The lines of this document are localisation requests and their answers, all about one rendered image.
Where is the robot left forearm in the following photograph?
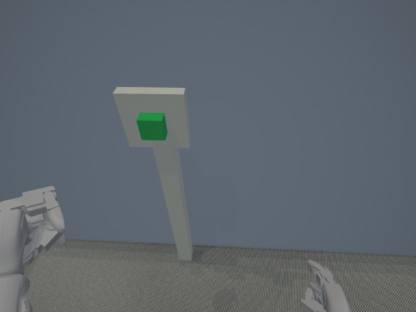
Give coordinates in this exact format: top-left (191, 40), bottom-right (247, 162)
top-left (0, 274), bottom-right (33, 312)

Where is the robot left hand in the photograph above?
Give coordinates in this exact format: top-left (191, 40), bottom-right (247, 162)
top-left (0, 186), bottom-right (66, 276)

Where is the panel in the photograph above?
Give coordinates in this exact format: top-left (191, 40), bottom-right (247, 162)
top-left (112, 87), bottom-right (193, 261)

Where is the robot right hand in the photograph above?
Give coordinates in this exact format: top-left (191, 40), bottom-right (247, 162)
top-left (301, 260), bottom-right (351, 312)

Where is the button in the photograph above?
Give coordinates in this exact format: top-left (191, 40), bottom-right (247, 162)
top-left (136, 113), bottom-right (168, 140)

